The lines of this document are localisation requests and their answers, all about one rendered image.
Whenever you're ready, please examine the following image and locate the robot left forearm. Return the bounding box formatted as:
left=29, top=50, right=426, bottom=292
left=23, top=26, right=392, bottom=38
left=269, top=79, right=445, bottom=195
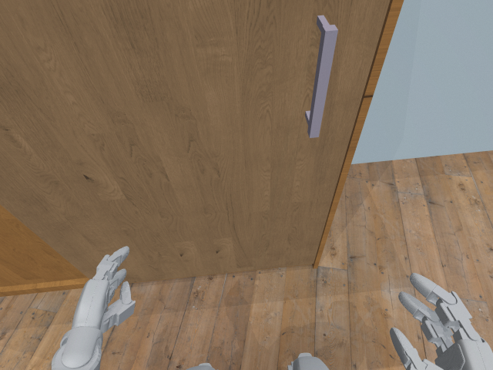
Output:
left=52, top=326, right=103, bottom=370

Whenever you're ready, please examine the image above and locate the wardrobe door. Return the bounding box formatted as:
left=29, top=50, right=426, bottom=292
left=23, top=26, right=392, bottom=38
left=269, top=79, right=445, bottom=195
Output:
left=0, top=205, right=87, bottom=287
left=0, top=0, right=390, bottom=284

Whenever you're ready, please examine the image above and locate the robot left hand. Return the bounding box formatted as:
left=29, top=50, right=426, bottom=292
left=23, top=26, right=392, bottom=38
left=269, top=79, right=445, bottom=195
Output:
left=72, top=246, right=136, bottom=333

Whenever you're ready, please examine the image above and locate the handle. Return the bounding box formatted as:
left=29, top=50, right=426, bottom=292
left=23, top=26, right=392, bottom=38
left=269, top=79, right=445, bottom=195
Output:
left=305, top=15, right=338, bottom=138

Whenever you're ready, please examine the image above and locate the robot right hand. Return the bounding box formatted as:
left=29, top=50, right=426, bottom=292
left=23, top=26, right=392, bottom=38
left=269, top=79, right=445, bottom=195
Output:
left=390, top=273, right=493, bottom=370

